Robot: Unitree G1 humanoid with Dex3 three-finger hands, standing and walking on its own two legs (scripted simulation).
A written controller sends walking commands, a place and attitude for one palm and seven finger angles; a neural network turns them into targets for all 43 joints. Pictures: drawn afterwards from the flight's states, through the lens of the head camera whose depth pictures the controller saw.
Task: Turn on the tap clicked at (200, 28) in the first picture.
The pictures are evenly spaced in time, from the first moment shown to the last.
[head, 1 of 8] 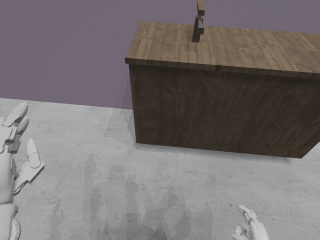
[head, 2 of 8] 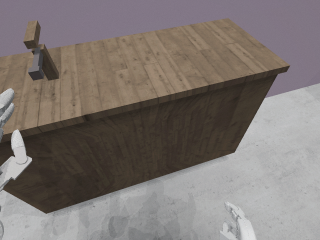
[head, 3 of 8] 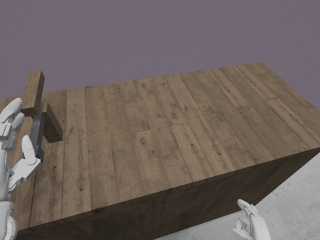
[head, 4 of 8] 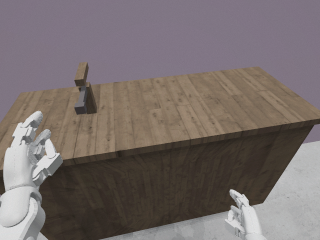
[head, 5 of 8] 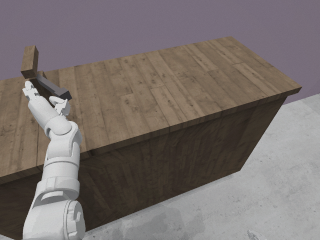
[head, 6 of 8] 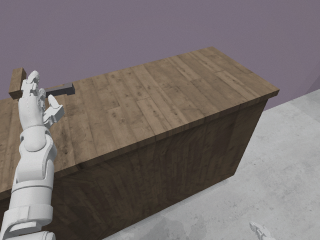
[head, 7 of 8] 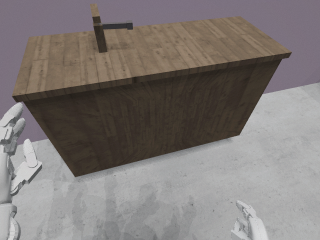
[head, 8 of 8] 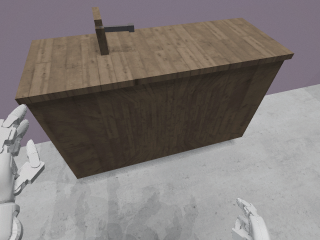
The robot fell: no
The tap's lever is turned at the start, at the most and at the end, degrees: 0 84 83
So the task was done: yes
